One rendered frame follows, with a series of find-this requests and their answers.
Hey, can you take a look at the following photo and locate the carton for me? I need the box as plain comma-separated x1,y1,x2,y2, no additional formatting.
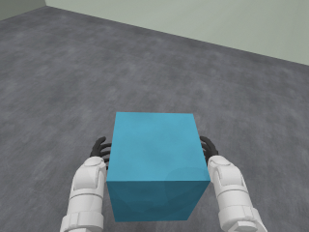
106,112,211,222

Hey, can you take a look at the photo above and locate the robot right forearm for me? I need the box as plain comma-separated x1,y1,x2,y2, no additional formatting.
208,155,267,232

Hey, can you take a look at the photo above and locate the robot left forearm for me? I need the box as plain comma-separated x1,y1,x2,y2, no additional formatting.
60,157,107,232

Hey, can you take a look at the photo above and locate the robot right hand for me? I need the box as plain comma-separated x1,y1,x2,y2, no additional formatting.
200,135,219,167

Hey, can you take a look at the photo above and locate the robot left hand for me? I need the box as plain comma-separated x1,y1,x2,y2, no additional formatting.
90,136,112,170

